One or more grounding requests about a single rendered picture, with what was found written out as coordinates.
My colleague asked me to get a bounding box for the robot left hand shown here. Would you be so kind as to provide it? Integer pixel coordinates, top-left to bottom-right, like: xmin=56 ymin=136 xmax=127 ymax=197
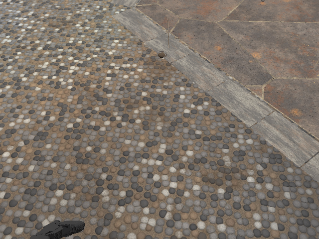
xmin=30 ymin=220 xmax=85 ymax=239

